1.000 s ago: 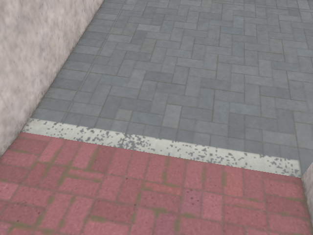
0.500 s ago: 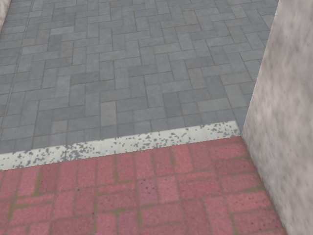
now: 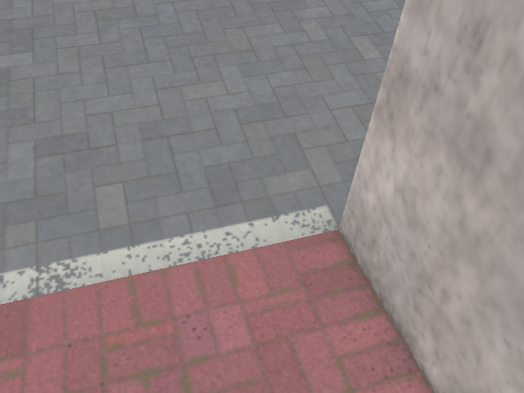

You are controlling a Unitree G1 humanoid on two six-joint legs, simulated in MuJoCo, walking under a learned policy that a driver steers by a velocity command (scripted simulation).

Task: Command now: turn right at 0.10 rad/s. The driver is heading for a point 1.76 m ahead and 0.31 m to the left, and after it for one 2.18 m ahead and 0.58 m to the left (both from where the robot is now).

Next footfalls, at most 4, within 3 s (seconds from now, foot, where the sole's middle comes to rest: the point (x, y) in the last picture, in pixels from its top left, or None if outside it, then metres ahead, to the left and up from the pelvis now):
0.08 right None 0.00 -0.17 -0.77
0.68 right None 0.12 -0.17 -0.79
1.18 left None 0.45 0.09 -0.85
1.70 right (283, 308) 0.77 -0.08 -0.89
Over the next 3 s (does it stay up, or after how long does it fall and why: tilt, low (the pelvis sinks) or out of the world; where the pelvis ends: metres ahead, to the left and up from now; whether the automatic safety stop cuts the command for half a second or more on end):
stays up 1.12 0.11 -0.16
